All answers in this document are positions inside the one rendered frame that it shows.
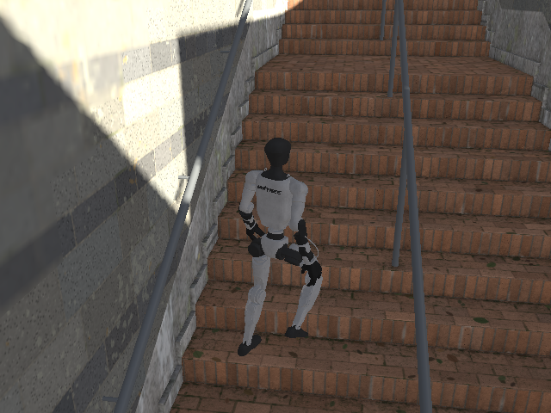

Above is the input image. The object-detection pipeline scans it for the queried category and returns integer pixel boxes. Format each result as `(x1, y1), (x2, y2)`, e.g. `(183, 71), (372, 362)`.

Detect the robot left shin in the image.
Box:
(243, 287), (263, 346)

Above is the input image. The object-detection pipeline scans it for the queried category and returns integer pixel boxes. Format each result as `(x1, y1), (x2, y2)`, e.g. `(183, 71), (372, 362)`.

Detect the right robot forearm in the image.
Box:
(294, 219), (315, 265)

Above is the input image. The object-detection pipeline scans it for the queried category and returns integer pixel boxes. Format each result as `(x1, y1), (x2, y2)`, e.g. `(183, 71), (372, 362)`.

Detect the left robot hand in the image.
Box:
(246, 223), (265, 241)

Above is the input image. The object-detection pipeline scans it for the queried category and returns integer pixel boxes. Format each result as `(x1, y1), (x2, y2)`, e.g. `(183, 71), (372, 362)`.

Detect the right robot thigh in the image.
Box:
(281, 243), (318, 287)

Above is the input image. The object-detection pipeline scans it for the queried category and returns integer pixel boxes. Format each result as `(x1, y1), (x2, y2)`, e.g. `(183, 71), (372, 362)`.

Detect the left robot forearm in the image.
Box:
(238, 203), (256, 230)

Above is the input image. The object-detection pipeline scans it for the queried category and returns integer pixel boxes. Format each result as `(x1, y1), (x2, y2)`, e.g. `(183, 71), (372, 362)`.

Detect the left robot upper arm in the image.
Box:
(239, 170), (263, 213)

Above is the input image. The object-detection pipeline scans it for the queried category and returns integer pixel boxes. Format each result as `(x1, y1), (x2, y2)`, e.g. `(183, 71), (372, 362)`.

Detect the right robot upper arm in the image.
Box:
(288, 178), (308, 231)

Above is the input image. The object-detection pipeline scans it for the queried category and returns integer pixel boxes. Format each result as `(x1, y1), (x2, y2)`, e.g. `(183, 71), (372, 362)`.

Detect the right robot hand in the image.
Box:
(301, 261), (322, 287)

